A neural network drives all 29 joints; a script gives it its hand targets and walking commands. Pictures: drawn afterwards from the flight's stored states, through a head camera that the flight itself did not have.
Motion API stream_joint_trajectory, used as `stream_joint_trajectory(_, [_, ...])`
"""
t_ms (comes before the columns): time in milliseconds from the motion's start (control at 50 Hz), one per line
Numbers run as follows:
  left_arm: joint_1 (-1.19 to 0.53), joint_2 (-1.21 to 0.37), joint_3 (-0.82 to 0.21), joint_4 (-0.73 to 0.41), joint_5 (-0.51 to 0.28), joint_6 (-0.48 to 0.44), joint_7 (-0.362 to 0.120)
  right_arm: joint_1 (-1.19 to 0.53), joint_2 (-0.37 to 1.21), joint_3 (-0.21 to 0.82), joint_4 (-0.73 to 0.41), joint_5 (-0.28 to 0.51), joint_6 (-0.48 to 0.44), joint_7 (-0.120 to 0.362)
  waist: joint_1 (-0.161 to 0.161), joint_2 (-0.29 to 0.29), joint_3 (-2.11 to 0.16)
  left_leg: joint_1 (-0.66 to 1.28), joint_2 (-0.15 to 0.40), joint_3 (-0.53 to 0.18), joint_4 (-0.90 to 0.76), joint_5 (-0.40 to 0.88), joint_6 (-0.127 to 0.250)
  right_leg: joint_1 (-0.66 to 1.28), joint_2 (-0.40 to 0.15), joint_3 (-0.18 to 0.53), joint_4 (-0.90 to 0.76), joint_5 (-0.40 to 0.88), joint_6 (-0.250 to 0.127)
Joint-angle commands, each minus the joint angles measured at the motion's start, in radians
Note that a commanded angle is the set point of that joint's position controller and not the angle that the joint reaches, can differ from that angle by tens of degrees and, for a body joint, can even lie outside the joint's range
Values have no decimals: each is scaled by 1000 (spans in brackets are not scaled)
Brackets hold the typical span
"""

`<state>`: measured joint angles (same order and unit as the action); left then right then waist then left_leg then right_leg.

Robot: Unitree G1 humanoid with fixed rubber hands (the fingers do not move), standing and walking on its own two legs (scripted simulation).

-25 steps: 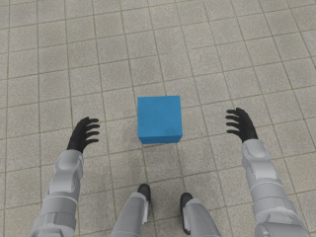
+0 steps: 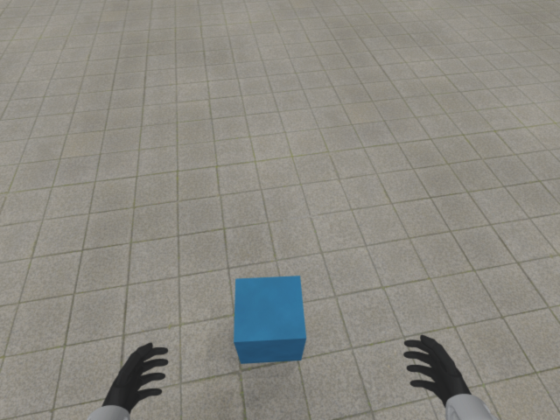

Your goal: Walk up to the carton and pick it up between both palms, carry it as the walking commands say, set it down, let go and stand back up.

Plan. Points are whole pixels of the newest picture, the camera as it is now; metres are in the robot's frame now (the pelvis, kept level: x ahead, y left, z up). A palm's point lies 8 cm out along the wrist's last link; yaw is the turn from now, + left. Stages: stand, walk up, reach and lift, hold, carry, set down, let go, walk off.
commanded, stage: let go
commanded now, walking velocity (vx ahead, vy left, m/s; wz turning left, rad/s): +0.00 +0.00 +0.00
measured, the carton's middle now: (269, 321) +0.48 +0.04 -0.65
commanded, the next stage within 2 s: stand in 0.38 s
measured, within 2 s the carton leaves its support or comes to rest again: neither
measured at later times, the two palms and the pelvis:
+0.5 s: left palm (100, 400) +0.16 +0.27 -0.08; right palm (465, 402) +0.16 -0.25 -0.08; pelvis +0.01 +0.01 -0.01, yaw +0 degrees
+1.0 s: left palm out of the picture +0.14 +0.31 -0.10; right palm out of the picture +0.13 -0.28 -0.09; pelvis +0.02 +0.02 +0.00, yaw -1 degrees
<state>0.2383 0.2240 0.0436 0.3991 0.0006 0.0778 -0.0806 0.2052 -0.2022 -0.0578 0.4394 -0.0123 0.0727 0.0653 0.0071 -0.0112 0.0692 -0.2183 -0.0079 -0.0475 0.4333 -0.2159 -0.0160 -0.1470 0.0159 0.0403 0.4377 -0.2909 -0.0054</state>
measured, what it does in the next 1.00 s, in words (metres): stands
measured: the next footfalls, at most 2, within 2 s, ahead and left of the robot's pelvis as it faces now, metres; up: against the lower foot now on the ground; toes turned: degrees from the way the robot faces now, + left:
none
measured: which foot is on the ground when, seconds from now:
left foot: down 0.00-1.00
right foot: down 0.00-1.00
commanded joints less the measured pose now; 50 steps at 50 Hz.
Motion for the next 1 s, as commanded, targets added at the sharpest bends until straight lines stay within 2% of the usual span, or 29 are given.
stream_joint_trajectory(0, [-48, 95, 33, -101, 11, 15, -1, -39, -84, -9, -112, 3, 12, 8, -4, -6, -35, 217, -48, 52, -24, 105, -3, -125, -6, -33, -124, 93, 18])
stream_joint_trajectory(80, [-50, 104, 45, -89, 21, 42, 2, -43, -88, -7, -115, -4, 33, 10, 0, -3, -9, 243, -55, 50, -19, 123, -1, -109, -11, -31, -118, 114, 21])
stream_joint_trajectory(160, [-44, 105, 49, -85, 25, 55, 4, -29, -88, -11, -114, -6, 42, 7, -3, -5, -19, 254, -57, 48, -11, 176, 2, -77, -2, -27, -100, 190, 24])
stream_joint_trajectory(240, [-52, 106, 29, -102, 24, 95, 27, -14, -105, -10, -87, 14, 25, -10, 1, 1, -63, 241, -56, 45, 4, 222, -7, -42, 3, -19, -68, 276, 23])
stream_joint_trajectory(360, [-57, 108, 9, -102, 9, 145, 57, -11, -118, -9, -55, 23, 2, -35, -2, -27, -77, 172, -59, 43, 30, 223, -11, -19, 12, -4, -27, 350, 14])
stream_joint_trajectory(380, [-76, 218, 47, 24, 31, 66, 96, -39, -206, -27, 78, -35, -16, -65, 8, -98, -36, 35, 38, 15, 41, 190, -13, -89, -41, -6, -26, 192, 42])
stream_joint_trajectory(440, [-64, 198, 38, 76, 50, -5, 104, -38, -223, -24, 121, -40, -45, -75, 0, -23, -58, 9, 46, -12, 21, 66, 2, -82, -51, 40, -45, 49, 25])
stream_joint_trajectory(460, [-69, 195, 37, 92, 50, -16, 101, -50, -220, -20, 134, -37, -52, -76, -1, -4, -66, 8, 49, -21, 15, 56, 6, -76, -51, 41, -39, 54, 22])
stream_joint_trajectory(500, [-78, 200, 36, 126, 47, -31, 94, -67, -226, -17, 161, -34, -62, -75, 1, 18, -101, 22, 58, -30, 17, 120, 15, -50, -53, 39, -26, 126, 22])
stream_joint_trajectory(600, [-69, 223, 34, 198, 44, -57, 102, -65, -251, -17, 221, -32, -72, -86, -5, 33, -140, 62, 75, -40, 25, 239, 22, -17, -60, 41, -15, 236, 25])
stream_joint_trajectory(820, [-56, 258, 20, 314, 39, -73, 111, -71, -294, -8, 317, -24, -79, -94, -7, 22, -122, 90, 91, -54, 4, 300, 29, 5, -78, 58, -34, 288, 19])
stream_joint_trajectory(980, [-65, 271, 12, 367, 35, -77, 111, -84, -306, -1, 367, -20, -83, -94, -6, 10, -108, 101, 95, -57, -21, 284, 31, 14, -88, 67, -56, 279, 13])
